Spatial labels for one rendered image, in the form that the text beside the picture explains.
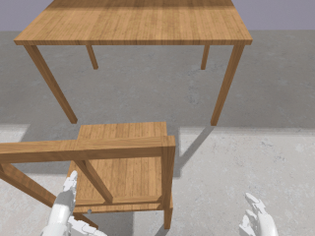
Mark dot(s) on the robot left forearm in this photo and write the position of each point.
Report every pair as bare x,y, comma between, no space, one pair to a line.
55,229

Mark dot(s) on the robot left hand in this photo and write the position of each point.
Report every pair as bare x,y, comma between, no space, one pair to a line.
63,207

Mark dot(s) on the table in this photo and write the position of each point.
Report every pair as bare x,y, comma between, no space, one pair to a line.
136,22

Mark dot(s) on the chair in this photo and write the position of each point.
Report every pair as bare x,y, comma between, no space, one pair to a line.
121,167

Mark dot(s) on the robot right hand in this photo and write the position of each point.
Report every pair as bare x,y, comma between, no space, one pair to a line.
263,223

